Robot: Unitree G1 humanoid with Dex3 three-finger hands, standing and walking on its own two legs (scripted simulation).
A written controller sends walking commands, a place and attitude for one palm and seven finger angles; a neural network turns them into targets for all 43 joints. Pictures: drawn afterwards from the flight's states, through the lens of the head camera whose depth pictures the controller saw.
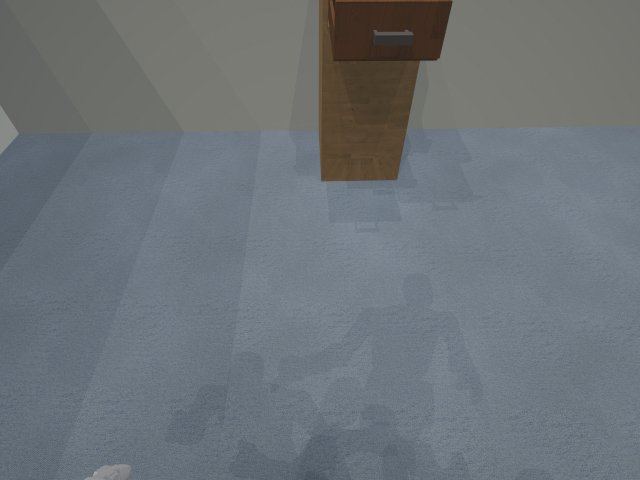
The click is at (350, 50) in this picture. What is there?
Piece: drawer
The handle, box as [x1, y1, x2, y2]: [373, 30, 413, 44]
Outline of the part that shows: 373,30 374,44 411,44 413,35 411,32 407,30 403,32 377,32 376,30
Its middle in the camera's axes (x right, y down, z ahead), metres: +0.21 -0.60 +1.13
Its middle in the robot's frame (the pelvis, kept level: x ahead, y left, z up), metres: +1.26 -0.14 +0.04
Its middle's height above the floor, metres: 0.81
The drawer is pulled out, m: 0.29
